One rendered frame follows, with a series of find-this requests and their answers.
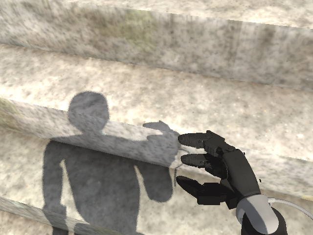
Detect right robot forearm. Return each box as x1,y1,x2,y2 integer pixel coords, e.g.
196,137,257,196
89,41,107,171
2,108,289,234
236,194,288,235

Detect robot right hand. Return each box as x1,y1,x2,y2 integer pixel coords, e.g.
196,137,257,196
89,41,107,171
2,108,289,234
176,130,261,210

